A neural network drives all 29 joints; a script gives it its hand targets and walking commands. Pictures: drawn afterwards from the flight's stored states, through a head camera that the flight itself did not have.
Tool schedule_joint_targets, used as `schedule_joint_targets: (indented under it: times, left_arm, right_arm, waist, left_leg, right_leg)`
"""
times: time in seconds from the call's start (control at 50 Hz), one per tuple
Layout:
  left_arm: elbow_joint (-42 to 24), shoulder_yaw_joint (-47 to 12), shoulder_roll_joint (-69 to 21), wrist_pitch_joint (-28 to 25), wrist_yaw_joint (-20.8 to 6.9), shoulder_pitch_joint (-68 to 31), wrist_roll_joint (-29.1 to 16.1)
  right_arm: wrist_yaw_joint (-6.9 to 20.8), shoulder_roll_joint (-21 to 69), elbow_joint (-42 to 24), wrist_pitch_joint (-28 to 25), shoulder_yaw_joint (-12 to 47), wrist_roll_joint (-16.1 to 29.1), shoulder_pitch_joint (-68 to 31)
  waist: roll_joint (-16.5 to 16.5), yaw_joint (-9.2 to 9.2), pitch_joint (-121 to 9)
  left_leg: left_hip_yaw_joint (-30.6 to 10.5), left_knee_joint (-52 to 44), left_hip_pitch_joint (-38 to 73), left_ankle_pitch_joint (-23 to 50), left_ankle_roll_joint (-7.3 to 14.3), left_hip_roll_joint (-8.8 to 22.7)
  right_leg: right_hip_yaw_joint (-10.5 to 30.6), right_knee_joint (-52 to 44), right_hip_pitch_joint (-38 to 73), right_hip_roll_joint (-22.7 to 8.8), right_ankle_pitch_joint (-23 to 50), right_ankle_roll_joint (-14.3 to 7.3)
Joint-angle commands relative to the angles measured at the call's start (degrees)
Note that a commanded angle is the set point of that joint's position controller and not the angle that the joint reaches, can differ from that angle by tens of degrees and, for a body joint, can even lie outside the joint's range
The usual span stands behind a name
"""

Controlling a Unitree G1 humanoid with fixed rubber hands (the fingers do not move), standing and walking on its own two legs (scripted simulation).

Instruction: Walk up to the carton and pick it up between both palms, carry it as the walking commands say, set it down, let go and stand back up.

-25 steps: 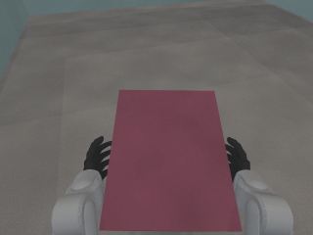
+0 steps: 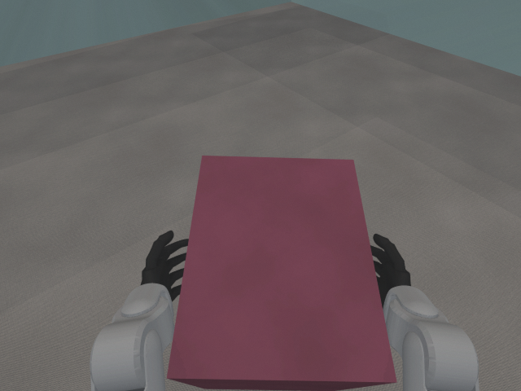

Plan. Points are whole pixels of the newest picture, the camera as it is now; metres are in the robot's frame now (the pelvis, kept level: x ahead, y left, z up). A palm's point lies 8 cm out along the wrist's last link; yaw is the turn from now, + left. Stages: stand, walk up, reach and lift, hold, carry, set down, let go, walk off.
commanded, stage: carry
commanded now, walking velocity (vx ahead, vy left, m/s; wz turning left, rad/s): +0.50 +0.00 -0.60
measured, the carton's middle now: (273, 283) +0.28 +0.00 +0.02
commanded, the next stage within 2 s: none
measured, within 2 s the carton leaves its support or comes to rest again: neither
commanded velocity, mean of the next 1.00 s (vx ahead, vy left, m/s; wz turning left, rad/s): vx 0.50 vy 0.00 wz -0.60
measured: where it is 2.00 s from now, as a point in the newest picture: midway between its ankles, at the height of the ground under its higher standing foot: (341, 249)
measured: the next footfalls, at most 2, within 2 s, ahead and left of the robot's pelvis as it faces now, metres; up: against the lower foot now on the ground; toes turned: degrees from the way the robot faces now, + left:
right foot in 0.24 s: +0.30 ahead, -0.14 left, +0.00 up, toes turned -11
left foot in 0.66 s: +0.54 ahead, +0.00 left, +0.00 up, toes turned -11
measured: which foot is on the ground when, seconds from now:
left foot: down 0.00-0.24, up 0.26-0.64, down 0.66-1.00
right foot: up 0.00-0.22, down 0.24-0.66, up 0.68-0.98, down 1.00-1.00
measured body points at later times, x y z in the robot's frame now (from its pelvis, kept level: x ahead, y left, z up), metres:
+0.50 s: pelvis +0.28 -0.08 +0.00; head +0.34 -0.09 +0.45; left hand +0.56 +0.03 +0.05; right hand +0.50 -0.28 +0.04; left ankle +0.35 +0.05 -0.71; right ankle +0.26 -0.13 -0.74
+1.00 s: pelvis +0.58 -0.20 -0.02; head +0.59 -0.20 +0.43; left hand +0.88 -0.20 +0.07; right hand +0.70 -0.46 +0.07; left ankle +0.50 +0.00 -0.74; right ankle +0.63 -0.33 -0.74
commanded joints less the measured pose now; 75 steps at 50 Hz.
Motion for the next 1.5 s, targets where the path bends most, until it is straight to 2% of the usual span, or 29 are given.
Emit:
schedule_joint_targets:
  times: [0.0, 0.12, 0.16, 0.18, 0.2, 0.22, 0.24, 0.28, 0.32, 0.4, 0.56, 0.58, 0.6, 0.62, 0.66, 0.74, 0.9, 0.94, 0.96, 0.98, 1.0, 1.04, 1.08, 1.2, 1.3, 1.32, 1.34, 1.38, 1.48]
  left_arm:
    - [-4.25, -37.27, -43.76, -0.27, -5.69, -22.03, -14.14]
    - [-7.31, -38.18, -43.94, -0.04, -4.25, -21.91, -14.63]
    - [-6.92, -38.19, -43.81, 0.39, -4.31, -22.46, -14.87]
    - [-6.13, -37.47, -43.99, 0.53, -4.01, -20.94, -14.76]
    - [-5.61, -36.96, -41.79, 0.46, -3.93, -20.99, -13.94]
    - [-4.47, -37.63, -41.91, 0.51, -3.85, -20.38, -13.37]
    - [-3.40, -37.87, -42.13, 0.44, -3.81, -20.10, -13.46]
    - [-8.92, -41.57, -47.11, -0.23, -5.28, -27.79, -17.91]
    - [-9.27, -43.80, -51.37, -1.67, -7.26, -28.51, -20.42]
    - [-8.20, -42.54, -54.92, -4.46, -8.92, -26.89, -20.15]
    - [-10.67, -42.18, -44.98, -3.44, -7.35, -21.18, -16.71]
    - [-11.56, -42.77, -44.33, -3.09, -6.97, -21.84, -16.08]
    - [-10.62, -42.42, -42.73, -1.97, -6.70, -21.58, -15.39]
    - [-7.41, -41.33, -41.58, -1.16, -6.34, -21.61, -14.41]
    - [-2.43, -38.88, -39.08, 0.15, -5.58, -17.85, -12.88]
    - [-3.30, -37.85, -42.17, 0.50, -5.98, -22.82, -13.68]
    - [-9.88, -38.82, -46.24, -0.60, -4.97, -25.67, -15.65]
    - [-8.26, -38.12, -44.36, 0.03, -4.65, -21.55, -15.30]
    - [-6.94, -37.92, -43.11, 0.25, -4.61, -21.36, -14.99]
    - [-5.79, -38.06, -42.03, 0.42, -4.32, -20.51, -14.15]
    - [-3.16, -37.62, -41.93, 0.63, -4.01, -18.50, -13.09]
    - [-5.86, -40.67, -44.63, 0.70, -5.31, -22.63, -16.84]
    - [-7.68, -43.45, -50.32, -0.33, -7.35, -26.89, -19.74]
    - [-11.01, -43.51, -53.89, -4.23, -9.66, -27.75, -20.84]
    - [-12.05, -43.38, -48.10, -3.62, -8.01, -22.02, -18.07]
    - [-11.43, -42.65, -46.33, -3.02, -7.41, -21.60, -16.58]
    - [-11.65, -42.20, -44.71, -2.27, -6.85, -20.94, -15.46]
    - [-7.43, -40.82, -42.13, -1.14, -5.92, -18.78, -13.74]
    - [-7.13, -38.56, -43.67, 0.26, -4.74, -20.41, -11.83]
  right_arm:
    - [6.55, 41.13, -10.89, 1.34, 40.08, 17.38, -29.11]
    - [6.89, 39.98, -10.77, 1.86, 38.34, 17.28, -26.12]
    - [7.16, 39.53, -8.68, 2.36, 37.74, 16.75, -25.28]
    - [7.03, 39.12, -7.90, 2.88, 37.30, 16.17, -25.92]
    - [7.18, 38.62, -8.08, 3.14, 38.01, 16.16, -25.93]
    - [7.33, 39.06, -7.27, 3.23, 38.21, 16.61, -25.17]
    - [7.17, 38.49, -6.57, 3.18, 37.44, 16.71, -24.83]
    - [7.00, 42.78, -5.03, 2.11, 34.92, 15.33, -21.55]
    - [7.01, 46.17, -4.23, 0.13, 35.12, 13.40, -20.82]
    - [6.96, 50.65, -14.02, -3.44, 40.68, 16.03, -31.65]
    - [6.46, 44.26, -8.12, -2.09, 38.75, 15.55, -18.00]
    - [6.81, 42.91, -8.95, -1.80, 39.12, 16.26, -18.96]
    - [6.72, 39.65, -7.76, -1.13, 38.27, 15.51, -19.44]
    - [6.33, 39.04, -5.93, -0.80, 37.71, 15.21, -20.99]
    - [5.81, 38.21, -3.21, 0.98, 37.38, 13.86, -18.38]
    - [6.23, 41.23, -6.63, 1.68, 38.95, 16.32, -25.00]
    - [6.85, 42.74, -13.68, 1.57, 40.21, 18.88, -29.15]
    - [6.85, 40.89, -9.15, 2.86, 38.92, 17.06, -24.85]
    - [6.97, 40.15, -9.01, 3.21, 38.71, 16.57, -24.50]
    - [7.14, 40.44, -7.68, 3.60, 38.97, 16.87, -24.22]
    - [7.04, 39.47, -7.65, 3.64, 38.19, 17.60, -24.69]
    - [6.45, 40.04, -4.17, 2.95, 34.25, 14.43, -18.13]
    - [6.56, 45.22, -4.32, 1.35, 34.72, 13.60, -20.25]
    - [6.64, 51.37, -16.12, -3.34, 41.33, 16.97, -30.98]
    - [6.30, 45.84, -13.01, -2.45, 39.72, 16.67, -20.94]
    - [6.65, 44.27, -11.93, -1.72, 39.88, 17.42, -20.87]
    - [6.62, 40.74, -11.42, -1.17, 39.04, 17.10, -21.36]
    - [6.52, 39.74, -8.74, 0.06, 38.33, 15.79, -19.61]
    - [7.62, 40.47, -11.85, 1.86, 39.74, 18.96, -26.26]
  waist:
    - [6.08, -0.13, -1.41]
    - [15.49, 1.25, -4.95]
    - [12.76, 2.91, -10.43]
    - [4.84, 5.20, -13.68]
    - [-11.44, 3.98, -13.58]
    - [-13.32, 3.43, -12.15]
    - [-5.00, 3.07, -11.20]
    - [1.13, 2.22, -10.24]
    - [-0.52, 2.36, -11.46]
    - [-11.34, 3.39, -10.51]
    - [-1.61, 1.05, -13.73]
    - [4.09, 0.00, -15.89]
    - [17.38, -0.73, -18.74]
    - [24.65, 0.65, -15.30]
    - [9.57, -0.08, -8.63]
    - [4.79, 0.01, -0.63]
    - [13.31, 2.04, -8.59]
    - [4.65, 5.15, -15.55]
    - [-12.17, 4.34, -16.36]
    - [-15.22, 3.81, -14.26]
    - [-6.47, 3.58, -12.30]
    - [0.96, 2.76, -11.27]
    - [-0.30, 2.57, -10.52]
    - [-13.32, 3.25, -10.98]
    - [-1.28, 1.18, -15.71]
    - [2.27, -0.01, -18.34]
    - [19.11, 0.16, -21.05]
    - [15.99, 1.15, -16.17]
    - [12.86, 1.12, -10.40]
  left_leg:
    - [-10.94, -10.66, 21.08, 17.28, 4.06, 16.46]
    - [0.52, -2.60, 16.29, 30.59, 0.42, 11.34]
    - [4.46, 12.09, 12.42, 34.56, -3.11, 6.48]
    - [3.81, 26.72, 1.50, 27.01, -5.22, 3.84]
    - [-0.38, 40.42, -13.66, -4.14, -6.92, -3.83]
    - [-8.97, 47.92, -25.07, -23.69, -6.44, -6.74]
    - [-13.01, 50.22, -24.27, -22.35, -5.81, -3.93]
    - [-15.30, 40.76, -23.65, -18.02, -5.44, 1.75]
    - [-13.56, 29.75, -19.33, -12.54, -5.44, 2.14]
    - [-8.77, 19.18, -10.03, -9.75, -4.72, -2.86]
    - [-6.10, -3.29, 5.44, 8.06, -2.84, -5.85]
    - [-11.32, -6.79, 19.01, 6.04, -0.89, -1.66]
    - [-30.58, -10.72, 30.97, 8.56, 4.50, 15.28]
    - [-38.10, -9.11, 33.29, 23.41, 8.89, 24.31]
    - [-28.08, -7.13, 28.78, 26.51, 7.72, 21.32]
    - [-17.63, -13.57, 18.66, 11.48, 6.37, 17.22]
    - [0.28, 0.87, 13.19, 27.32, 0.22, 9.26]
    - [1.89, 25.11, 1.91, 25.47, -4.13, 3.70]
    - [-0.87, 40.10, -12.91, -0.06, -6.37, -3.07]
    - [-8.52, 47.95, -24.68, -23.30, -6.07, -7.98]
    - [-13.37, 50.21, -24.71, -24.51, -5.34, -4.80]
    - [-15.91, 41.12, -26.90, -19.02, -5.23, 1.29]
    - [-13.64, 29.63, -20.39, -12.11, -4.97, 1.90]
    - [-8.48, 13.24, -11.30, -3.27, -3.87, -2.72]
    - [-5.47, -7.89, 5.55, 15.56, -2.25, -5.91]
    - [-11.19, -7.70, 20.21, 18.83, 0.33, -0.40]
    - [-30.53, -7.52, 33.30, 40.87, 6.09, 17.12]
    - [-27.61, -1.91, 30.62, 66.60, 8.97, 19.87]
    - [-11.61, -7.11, 18.69, 41.96, 3.58, 7.64]
  right_leg:
    - [-4.12, -10.67, -15.29, -4.09, 5.69, 0.59]
    - [-12.46, -20.58, 0.06, 1.36, 18.42, -1.43]
    - [-10.60, -26.10, 13.44, 5.52, 20.48, -4.49]
    - [0.78, -29.20, 26.54, 1.35, 18.86, -7.86]
    - [28.99, -35.71, 34.75, -12.52, 29.83, -14.86]
    - [42.79, -35.25, 40.11, -18.00, 46.43, -19.40]
    - [43.18, -35.41, 36.27, -18.86, 47.00, -19.45]
    - [30.36, -34.07, 31.59, -18.87, 28.50, -16.07]
    - [19.70, -35.00, 29.36, -13.82, 31.83, -12.64]
    - [22.38, -40.25, 19.76, -12.89, 29.07, -13.75]
    - [12.25, -23.44, 17.19, -6.48, 42.00, -6.77]
    - [8.52, -15.38, 5.95, -2.98, 36.88, -4.27]
    - [2.46, 0.45, -7.85, 2.63, 20.01, -0.61]
    - [1.97, 11.91, -17.17, 3.95, -2.66, 0.66]
    - [6.65, 4.10, -17.83, -3.23, -3.41, 0.50]
    - [1.12, -7.48, -15.67, -5.10, 3.23, 0.82]
    - [-12.39, -23.07, 7.39, 3.58, 21.03, -2.13]
    - [0.78, -27.06, 27.10, 1.54, 18.47, -7.50]
    - [28.53, -33.61, 34.70, -12.88, 27.01, -14.30]
    - [44.15, -34.56, 40.73, -18.38, 45.95, -19.35]
    - [44.51, -33.82, 36.73, -19.48, 51.47, -19.81]
    - [31.14, -30.90, 34.87, -20.28, 41.24, -16.45]
    - [19.10, -33.73, 28.86, -14.00, 36.32, -11.85]
    - [18.56, -38.27, 22.25, -13.04, 26.89, -11.43]
    - [6.43, -21.23, 20.99, -5.06, 48.32, -4.61]
    - [3.69, -12.95, 8.70, -1.78, 40.93, -1.59]
    - [0.41, 0.35, -7.06, 3.02, 12.83, 1.43]
    - [5.48, 7.67, -9.84, 1.14, -2.04, 1.88]
    - [-1.30, -25.20, 2.68, 0.28, 11.42, 1.99]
